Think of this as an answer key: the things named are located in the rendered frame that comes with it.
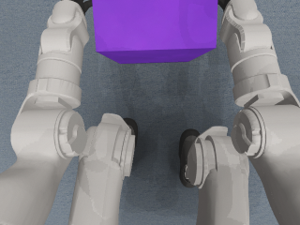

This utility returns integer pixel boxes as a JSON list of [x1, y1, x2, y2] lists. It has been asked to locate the right robot upper arm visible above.
[[231, 104, 300, 225]]

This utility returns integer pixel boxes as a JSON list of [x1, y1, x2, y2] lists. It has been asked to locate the right robot hand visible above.
[[217, 0, 231, 11]]

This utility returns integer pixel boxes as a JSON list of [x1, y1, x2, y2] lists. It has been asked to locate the robot left shin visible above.
[[78, 113, 129, 163]]

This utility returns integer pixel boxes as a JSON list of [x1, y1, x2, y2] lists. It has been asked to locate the left robot hand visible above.
[[61, 0, 93, 16]]

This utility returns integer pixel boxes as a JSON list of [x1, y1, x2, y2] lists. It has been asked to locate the left robot upper arm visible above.
[[0, 108, 88, 225]]

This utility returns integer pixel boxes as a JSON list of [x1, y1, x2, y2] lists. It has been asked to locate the robot right forearm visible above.
[[219, 0, 300, 108]]

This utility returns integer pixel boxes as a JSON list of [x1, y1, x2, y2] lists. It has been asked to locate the robot right foot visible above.
[[178, 128, 200, 188]]

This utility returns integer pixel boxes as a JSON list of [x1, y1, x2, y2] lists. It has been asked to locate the carton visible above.
[[92, 0, 218, 64]]

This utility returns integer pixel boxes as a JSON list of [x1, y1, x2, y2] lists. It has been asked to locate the robot left forearm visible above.
[[10, 0, 90, 147]]

